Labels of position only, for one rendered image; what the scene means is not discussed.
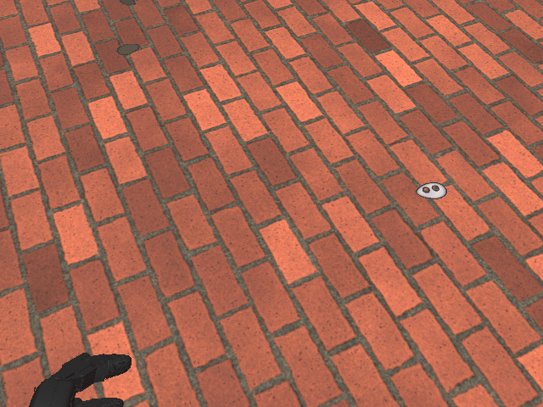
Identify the left robot hand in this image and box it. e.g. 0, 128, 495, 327
29, 353, 132, 407

